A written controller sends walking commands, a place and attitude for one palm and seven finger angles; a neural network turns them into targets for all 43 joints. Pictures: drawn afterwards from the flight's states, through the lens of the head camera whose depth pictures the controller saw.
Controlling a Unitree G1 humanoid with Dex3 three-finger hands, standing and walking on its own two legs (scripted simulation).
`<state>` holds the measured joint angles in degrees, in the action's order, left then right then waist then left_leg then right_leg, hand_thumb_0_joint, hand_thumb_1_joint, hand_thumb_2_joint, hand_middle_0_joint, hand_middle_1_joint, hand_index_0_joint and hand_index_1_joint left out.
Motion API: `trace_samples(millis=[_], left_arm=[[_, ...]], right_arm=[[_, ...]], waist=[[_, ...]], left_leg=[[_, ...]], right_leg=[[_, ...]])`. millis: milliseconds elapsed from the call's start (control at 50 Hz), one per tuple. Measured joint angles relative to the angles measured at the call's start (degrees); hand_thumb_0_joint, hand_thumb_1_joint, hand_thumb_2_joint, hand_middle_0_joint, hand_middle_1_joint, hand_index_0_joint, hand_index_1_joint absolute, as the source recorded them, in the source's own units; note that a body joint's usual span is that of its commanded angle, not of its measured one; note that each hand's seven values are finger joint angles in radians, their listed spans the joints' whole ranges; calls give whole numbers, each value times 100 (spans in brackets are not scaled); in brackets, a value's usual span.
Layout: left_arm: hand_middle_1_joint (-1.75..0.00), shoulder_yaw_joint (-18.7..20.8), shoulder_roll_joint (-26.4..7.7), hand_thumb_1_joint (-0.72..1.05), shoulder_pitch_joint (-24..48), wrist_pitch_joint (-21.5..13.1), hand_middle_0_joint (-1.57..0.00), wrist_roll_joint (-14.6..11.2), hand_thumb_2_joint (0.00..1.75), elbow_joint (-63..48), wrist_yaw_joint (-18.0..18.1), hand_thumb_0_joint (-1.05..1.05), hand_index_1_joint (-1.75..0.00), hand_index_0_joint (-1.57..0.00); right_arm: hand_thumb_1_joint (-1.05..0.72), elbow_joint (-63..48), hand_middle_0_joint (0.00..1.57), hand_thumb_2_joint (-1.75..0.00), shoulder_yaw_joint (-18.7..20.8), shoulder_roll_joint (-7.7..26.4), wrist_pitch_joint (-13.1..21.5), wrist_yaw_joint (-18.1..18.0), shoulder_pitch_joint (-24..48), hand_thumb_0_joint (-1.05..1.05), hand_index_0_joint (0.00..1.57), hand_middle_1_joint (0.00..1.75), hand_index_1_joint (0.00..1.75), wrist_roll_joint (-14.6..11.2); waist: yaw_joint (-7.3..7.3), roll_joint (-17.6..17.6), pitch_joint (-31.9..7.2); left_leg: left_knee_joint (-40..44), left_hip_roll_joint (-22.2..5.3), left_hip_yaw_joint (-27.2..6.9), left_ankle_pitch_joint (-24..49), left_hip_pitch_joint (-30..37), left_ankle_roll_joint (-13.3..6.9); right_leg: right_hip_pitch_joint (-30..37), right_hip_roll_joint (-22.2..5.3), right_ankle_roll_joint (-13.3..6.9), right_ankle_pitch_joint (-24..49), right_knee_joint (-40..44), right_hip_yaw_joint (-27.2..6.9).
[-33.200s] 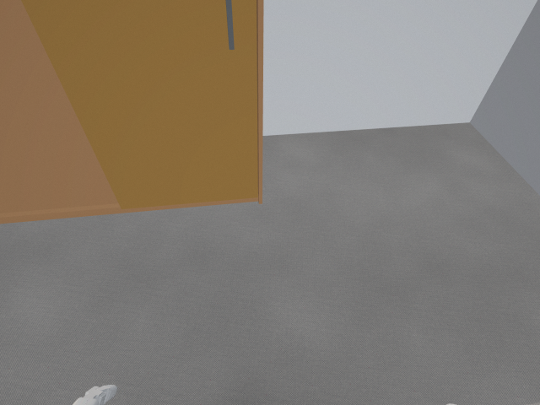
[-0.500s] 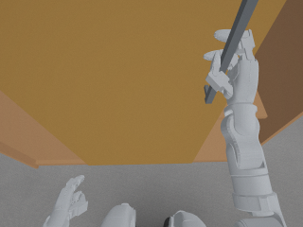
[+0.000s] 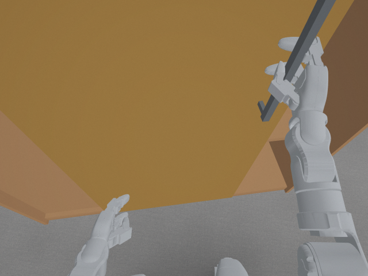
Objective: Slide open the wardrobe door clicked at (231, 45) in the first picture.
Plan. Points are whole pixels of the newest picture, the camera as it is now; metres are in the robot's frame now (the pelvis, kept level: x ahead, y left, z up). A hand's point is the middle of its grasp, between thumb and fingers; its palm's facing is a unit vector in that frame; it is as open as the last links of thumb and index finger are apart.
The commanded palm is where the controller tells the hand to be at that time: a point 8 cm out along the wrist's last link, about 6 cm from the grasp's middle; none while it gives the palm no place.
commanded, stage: step sideways, sliding the door along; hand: right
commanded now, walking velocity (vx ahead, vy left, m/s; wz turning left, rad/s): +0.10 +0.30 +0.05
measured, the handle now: (291, 54) +0.45 -0.23 +0.21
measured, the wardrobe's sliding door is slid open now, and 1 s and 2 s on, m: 0.32 0.38 0.38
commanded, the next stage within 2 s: stop walking and hold the door there in 0.30 s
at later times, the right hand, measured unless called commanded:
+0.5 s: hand (246, 86) +0.40 -0.14 +0.18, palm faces +0.25 +0.96 -0.09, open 5.9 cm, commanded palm +0.38 -0.17 +0.15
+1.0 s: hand (250, 86) +0.41 -0.15 +0.18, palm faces +0.41 +0.86 -0.30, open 5.4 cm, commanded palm +0.37 -0.20 +0.15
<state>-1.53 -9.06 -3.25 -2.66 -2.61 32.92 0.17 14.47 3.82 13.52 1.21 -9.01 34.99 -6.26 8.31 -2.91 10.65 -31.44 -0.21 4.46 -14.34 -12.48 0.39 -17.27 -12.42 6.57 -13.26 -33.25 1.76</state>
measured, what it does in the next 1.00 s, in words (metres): steps to the left: right foot, then left foot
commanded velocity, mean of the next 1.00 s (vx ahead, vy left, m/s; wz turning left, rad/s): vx -0.02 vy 0.00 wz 0.04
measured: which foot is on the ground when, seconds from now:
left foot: down 0.00-0.24, up 0.26-0.66, down 0.68-1.00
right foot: down 0.00-0.00, up 0.02-0.22, down 0.24-0.68, up 0.70-1.00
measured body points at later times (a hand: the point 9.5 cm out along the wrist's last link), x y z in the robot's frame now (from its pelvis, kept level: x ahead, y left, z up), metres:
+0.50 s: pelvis +0.02 +0.07 +0.02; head +0.10 +0.03 +0.46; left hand +0.23 +0.26 -0.07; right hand +0.38 -0.19 +0.18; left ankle +0.02 +0.28 -0.59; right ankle +0.04 -0.05 -0.73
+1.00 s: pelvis +0.00 +0.12 +0.01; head +0.01 +0.14 +0.46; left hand +0.07 +0.46 -0.09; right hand +0.38 -0.19 +0.19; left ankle +0.06 +0.29 -0.73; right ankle +0.03 +0.00 -0.72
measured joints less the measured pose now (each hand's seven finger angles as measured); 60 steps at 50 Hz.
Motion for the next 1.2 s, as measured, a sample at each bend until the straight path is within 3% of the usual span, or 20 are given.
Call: trace_samples(millis=[60, 120, 160, 200, 220, 240, 260, 300, 360, 440, 520, 600, 640, 680, 740, 820, 900, 1020, 1100, 1200], left_arm=[[-30, 96, -275, 91, 157, 30, -21, -54, 90, 243, 69, 1, -30, -20], [-30, 244, -438, 91, 49, 41, -21, -35, 90, 467, 181, 1, -30, -20], [-30, 271, -510, 91, -96, 104, -20, -14, 90, 536, 222, 1, -30, -20], [-30, 289, -572, 91, -246, 191, -20, 11, 90, 525, 233, 1, -30, -20], [-30, 306, -613, 91, -311, 226, -20, 21, 90, 493, 239, 1, -30, -20], [-30, 353, -665, 91, -390, 242, -20, 29, 90, 427, 236, 1, -30, -20], [-30, 445, -626, 91, -392, 247, -20, 19, 90, 410, 225, 1, -30, -20], [-30, 509, -540, 91, -347, 282, -20, -15, 90, 400, 95, 1, -30, -20], [-29, 454, -418, 91, -263, 202, -20, 37, 90, 373, -68, 1, -30, -20], [-30, 305, -189, 91, -104, 219, -20, 68, 90, 282, -166, 1, -30, -20], [-30, 154, 95, 91, 86, 362, -21, 94, 90, 132, -51, 1, -30, -20], [-30, 16, 101, 91, 25, 190, -21, 19, 90, -28, 75, 1, -30, -20], [-30, -82, 48, 90, -26, 98, -21, -18, 90, -78, 138, 1, -30, -21], [-30, -171, -11, 90, -78, 34, -21, -43, 90, -89, 193, 0, -30, -21], [-30, -58, -514, 90, 168, 47, -21, -26, 90, 217, 324, 0, -30, -21], [-30, 244, -949, 91, -16, 49, -21, -47, 90, 557, 429, 0, -30, -20], [-30, 389, -1141, 91, -443, 104, -20, -24, 90, 754, 487, 1, -30, -20], [-30, 568, -1407, 91, -1072, 90, -20, 14, 90, 877, 584, 1, -30, -20], [-29, 551, -1136, 91, -1226, 147, -20, -21, 90, 897, 611, 1, -30, -20], [-30, 300, -718, 91, -1518, 58, -20, -30, 90, 823, 603, 1, -30, -20]], right_arm=[[-81, -49, 42, -87, 372, -10, -15, -157, -159, 0, 14, 140, 133, 22], [-82, -339, 44, -87, 447, -84, -16, -241, -405, 0, 12, 140, 135, -58], [-82, -562, 44, -87, 429, -175, 76, -314, -539, 1, 12, 140, 136, -13], [-82, -810, 42, -87, 370, -230, 165, -332, -642, 1, 14, 140, 136, 80], [-82, -928, 42, -88, 335, -243, 206, -332, -676, 1, 14, 140, 135, 88], [-82, -1043, 41, -88, 292, -253, 230, -322, -695, 1, 14, 140, 135, 79], [-82, -1114, 41, -88, 243, -215, 255, -286, -640, 1, 14, 141, 134, 95], [-83, -1172, 41, -88, 204, -199, 300, -179, -561, 1, 13, 142, 131, 94], [-83, -1301, 39, -88, 197, -257, 250, -141, -604, 1, 15, 143, 130, 173], [-82, -1269, 38, -88, 240, -201, 250, 42, -696, 1, 18, 143, 131, 229], [-78, -971, 42, -86, 480, 502, 376, 351, -1082, -2, 25, 144, 134, 245], [-74, -527, 44, -84, 807, 897, 292, 373, -1274, -4, 30, 143, 137, 196], [-72, -197, 45, -82, 1045, 1154, 276, 394, -1327, -6, 31, 142, 138, 208], [-69, 169, 45, -81, 1308, 1505, 256, 450, -1309, -9, 31, 142, 138, 278], [-67, 719, 45, -81, 1902, 1426, 450, 405, -1482, -12, 32, 141, 138, 359], [-65, 1264, 46, -80, 2209, 1464, 539, 474, -1571, -14, 36, 141, 138, 405], [-63, 1661, 46, -80, 2385, 1617, 722, 558, -1551, -15, 40, 140, 139, 540], [-67, 1727, 46, -82, 2245, 1558, 711, 465, -1348, -13, 42, 140, 139, 598], [-70, 1881, 46, -81, 2113, 1660, 678, 424, -1168, -11, 38, 140, 138, 614], [-72, 2367, 46, -79, 2013, 1798, 654, 395, -955, -10, 35, 140, 137, 654]], waist=[[-264, -304, 37], [-277, -131, 98], [-287, 61, 119], [-331, 184, 134], [-358, 179, 139], [-376, 87, 115], [-389, 143, 219], [-308, 252, 407], [-268, 167, 503], [-146, 79, 418], [-213, -51, 139], [-242, -235, -71], [-307, -215, -165], [-440, 28, -302], [-689, -459, -193], [-850, -345, -219], [-1067, 36, -409], [-1214, 101, -743], [-1192, 392, -779], [-1250, 294, -1022]], left_leg=[[-270, 51, 176, -418, -78, -153], [-125, -101, 99, -400, -38, -189], [57, -157, 89, -284, 9, -252], [26, -132, 131, -205, -28, -311], [-183, -66, 158, -199, -119, -310], [-581, 68, 184, -212, -303, -241], [-1167, 97, 66, -586, -510, -171], [-2429, 196, -316, -1132, -967, -87], [-3658, 189, -442, -1212, -1478, -20], [-4329, -85, -461, -811, -1912, 123], [-3740, -206, -243, -705, -1843, 254], [-2078, -197, 67, -647, -1192, 224], [-896, -187, 153, -61, -681, 193], [96, -336, 75, 676, -192, 118], [-172, -247, 6, -33, -267, 134], [133, -500, -312, 304, -291, 216], [439, -672, -409, 528, -279, 230], [500, -487, -418, 738, -429, 318], [216, -491, -605, 221, -584, 162], [-245, -312, -298, -319, -379, 55]], right_leg=[[-621, 245, -283, -1419, -1640, -356], [-886, 826, -368, -1987, -2784, -62], [-764, 1043, -384, -1918, -2315, 306], [-416, 1138, -373, -1175, -1027, 621], [-146, 1106, -393, -398, -250, 769], [68, 975, -603, 448, 231, 810], [81, 953, -835, 359, 152, 802], [114, 879, -1009, -118, -79, 794], [231, 576, -888, -258, 4, 679], [367, 169, -680, -75, 313, 622], [525, -257, -471, 28, 560, 696], [639, -446, -247, 42, 598, 757], [593, -420, -135, -82, 352, 781], [339, -225, -182, -417, -293, 769], [-207, 221, -371, -1365, -1852, 26], [-650, 1113, -381, -1466, -2910, 33], [-468, 1332, -471, -1366, -1985, 198], [506, 1084, -569, -88, 471, 156], [545, 1108, -712, 97, 522, 406], [271, 943, -726, 170, 464, 429]])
